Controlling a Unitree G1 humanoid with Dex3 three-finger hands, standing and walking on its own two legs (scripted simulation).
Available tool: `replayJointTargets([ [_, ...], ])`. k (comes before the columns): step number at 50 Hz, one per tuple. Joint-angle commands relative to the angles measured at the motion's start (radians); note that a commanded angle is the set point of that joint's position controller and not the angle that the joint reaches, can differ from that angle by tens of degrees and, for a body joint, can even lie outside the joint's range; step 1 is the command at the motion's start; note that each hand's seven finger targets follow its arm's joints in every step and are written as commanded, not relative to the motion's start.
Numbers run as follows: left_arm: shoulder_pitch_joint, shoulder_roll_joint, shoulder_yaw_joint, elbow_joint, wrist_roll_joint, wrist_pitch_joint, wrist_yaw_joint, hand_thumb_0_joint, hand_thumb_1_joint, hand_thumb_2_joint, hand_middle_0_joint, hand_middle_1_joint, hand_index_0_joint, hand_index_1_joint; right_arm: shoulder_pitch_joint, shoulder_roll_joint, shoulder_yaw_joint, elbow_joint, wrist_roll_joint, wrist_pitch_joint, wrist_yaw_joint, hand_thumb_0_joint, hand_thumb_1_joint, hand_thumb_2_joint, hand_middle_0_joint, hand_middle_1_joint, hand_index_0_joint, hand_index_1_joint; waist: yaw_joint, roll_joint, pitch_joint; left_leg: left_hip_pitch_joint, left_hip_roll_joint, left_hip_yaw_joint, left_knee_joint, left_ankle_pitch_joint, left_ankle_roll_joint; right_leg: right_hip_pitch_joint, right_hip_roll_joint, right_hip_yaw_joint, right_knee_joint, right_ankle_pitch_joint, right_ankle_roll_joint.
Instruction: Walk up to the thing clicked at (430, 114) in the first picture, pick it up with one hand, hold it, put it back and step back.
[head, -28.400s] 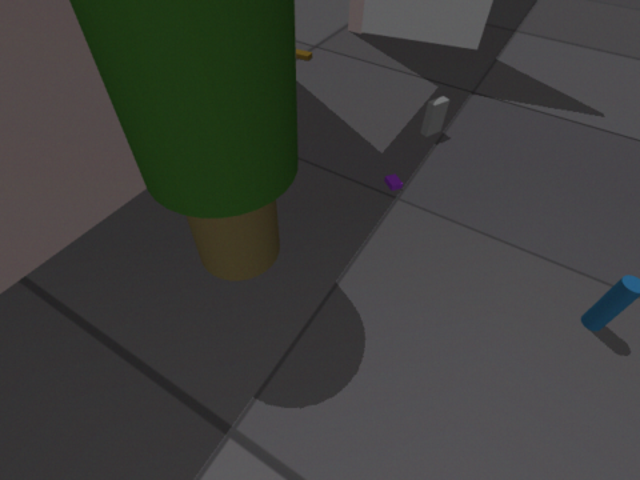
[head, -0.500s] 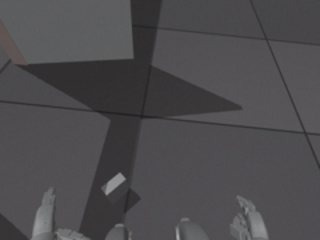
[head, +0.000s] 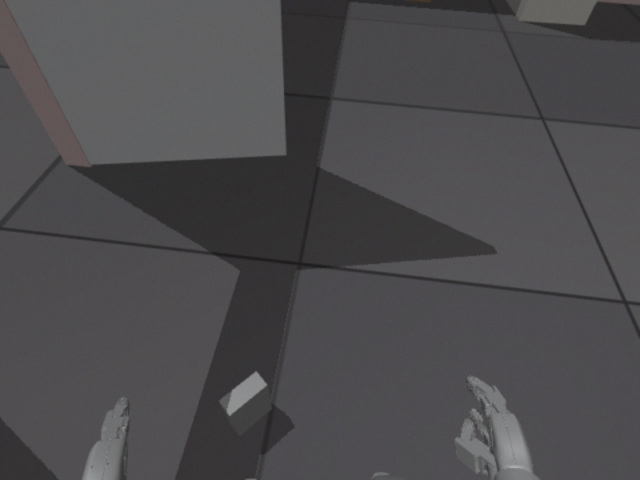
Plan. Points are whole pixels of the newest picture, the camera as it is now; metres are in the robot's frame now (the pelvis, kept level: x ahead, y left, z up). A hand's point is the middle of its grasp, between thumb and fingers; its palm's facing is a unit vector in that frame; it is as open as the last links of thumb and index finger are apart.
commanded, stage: home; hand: left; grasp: from the side
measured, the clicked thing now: (247, 405) +0.42 +0.16 -0.62
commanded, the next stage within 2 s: stand in 1.42 s
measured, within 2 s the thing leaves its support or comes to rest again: neither
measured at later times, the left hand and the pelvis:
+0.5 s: hand (169, 470) +0.17 +0.17 -0.05, palm faces +0.10 -0.95 -0.29, open 17.7 cm; pelvis +0.00 -0.01 +0.00, yaw +0 degrees
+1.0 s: hand (168, 468) +0.17 +0.17 -0.05, palm faces +0.11 -0.96 -0.28, open 17.7 cm; pelvis +0.00 +0.00 +0.00, yaw +0 degrees
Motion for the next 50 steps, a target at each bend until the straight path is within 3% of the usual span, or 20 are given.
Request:
replayJointTargets([
  [1,-0.032,0.101,0.056,-0.188,0.009,-0.057,0.011,0.0,-0.611,0.009,-0.041,-0.041,-0.04,-0.041,-0.052,-0.114,-0.053,-0.147,-0.007,-0.062,-0.009,0.0,-0.897,-0.901,0.201,0.301,0.2,0.301,0.0,0.031,-0.098,0.078,-0.024,0.009,-0.196,0.184,0.004,0.075,0.041,-0.03,-0.139,0.144,-0.027],
  [2,-0.031,0.086,0.041,-0.161,0.01,-0.052,0.008,0.0,-0.611,0.019,-0.043,-0.043,-0.042,-0.044,-0.048,-0.12,-0.058,-0.145,-0.008,-0.065,-0.013,0.0,-0.897,-0.901,0.201,0.301,0.2,0.301,-0.01,0.008,-0.092,0.075,-0.024,0.012,-0.195,0.174,0.006,0.067,0.042,-0.03,-0.144,0.137,-0.024],
  [11,-0.037,0.099,0.063,-0.174,0.008,-0.061,0.005,0.0,-0.593,0.031,-0.045,-0.048,-0.044,-0.048,-0.058,-0.116,-0.055,-0.142,-0.006,-0.074,-0.006,0.0,-0.898,-0.901,0.2,0.301,0.2,0.301,0.005,0.007,-0.077,0.06,-0.026,0.014,-0.212,0.118,0.009,0.072,0.039,-0.026,-0.16,0.091,-0.024],
  [13,-0.037,0.104,0.059,-0.184,0.009,-0.063,0.004,0.0,-0.606,0.023,-0.043,-0.046,-0.043,-0.046,-0.057,-0.111,-0.051,-0.142,-0.006,-0.073,-0.007,0.0,-0.898,-0.901,0.2,0.301,0.2,0.301,0.005,0.021,-0.085,0.068,-0.026,0.012,-0.21,0.132,0.008,0.066,0.039,-0.027,-0.158,0.101,-0.025],
  [14,-0.021,0.078,0.047,-0.133,0.011,-0.057,-0.001,0.0,-0.611,0.019,-0.042,-0.044,-0.042,-0.044,-0.043,-0.12,-0.06,-0.136,-0.008,-0.077,-0.008,0.0,-0.898,-0.901,0.2,0.301,0.2,0.301,-0.011,-0.009,-0.096,0.077,-0.024,0.015,-0.201,0.154,0.009,0.073,0.042,-0.026,-0.153,0.121,-0.024],
  [17,-0.024,0.104,0.073,-0.153,0.01,-0.059,0.001,0.0,-0.605,0.024,-0.043,-0.047,-0.043,-0.046,-0.042,-0.117,-0.06,-0.129,-0.008,-0.079,-0.01,0.0,-0.899,-0.901,0.2,0.301,0.2,0.301,0.001,0.002,-0.113,0.079,-0.027,0.019,-0.19,0.186,0.009,0.088,0.037,-0.021,-0.154,0.148,-0.025],
  [23,-0.05,0.097,0.06,-0.159,0.008,-0.055,-0.003,0.0,-0.595,0.03,-0.044,-0.049,-0.044,-0.048,-0.05,-0.117,-0.059,-0.126,-0.006,-0.084,-0.01,0.0,-0.899,-0.901,0.2,0.3,0.2,0.3,0.0,0.005,-0.072,0.066,-0.03,0.024,-0.201,0.132,0.012,0.063,0.034,-0.018,-0.17,0.102,-0.023],
  [38,-0.032,0.101,0.074,-0.153,0.009,-0.048,-0.009,0.0,-0.611,0.016,-0.042,-0.045,-0.042,-0.045,-0.044,-0.116,-0.062,-0.116,-0.011,-0.09,-0.018,0.0,-0.899,-0.901,0.2,0.3,0.2,0.3,-0.004,-0.016,-0.128,0.101,-0.032,0.035,-0.164,0.244,0.015,0.105,0.028,-0.008,-0.167,0.22,-0.015],
  [42,-0.046,0.085,0.056,-0.139,0.007,-0.044,-0.01,0.0,-0.611,0.017,-0.042,-0.046,-0.042,-0.045,-0.048,-0.118,-0.062,-0.115,-0.011,-0.089,-0.017,0.0,-0.899,-0.901,0.2,0.3,0.2,0.3,-0.01,-0.017,-0.087,0.089,-0.031,0.03,-0.18,0.208,0.014,0.087,0.031,-0.016,-0.171,0.181,-0.017],
  [45,-0.04,0.099,0.073,-0.159,0.008,-0.048,-0.008,0.0,-0.611,0.004,-0.04,-0.042,-0.04,-0.041,-0.045,-0.116,-0.062,-0.117,-0.011,-0.087,-0.017,0.0,-0.899,-0.901,0.2,0.3,0.2,0.3,0.001,0.009,-0.109,0.096,-0.03,0.027,-0.184,0.222,0.011,0.1,0.031,-0.017,-0.164,0.187,-0.022],
  [50,-0.032,0.089,0.06,-0.144,0.008,-0.044,-0.009,0.0,-0.611,0.01,-0.041,-0.044,-0.041,-0.043,-0.048,-0.115,-0.06,-0.118,-0.011,-0.088,-0.015,0.0,-0.899,-0.901,0.2,0.3,0.2,0.3,-0.001,0.003,-0.096,0.092,-0.03,0.026,-0.192,0.199,0.012,0.092,0.033,-0.019,-0.166,0.166,-0.022],
])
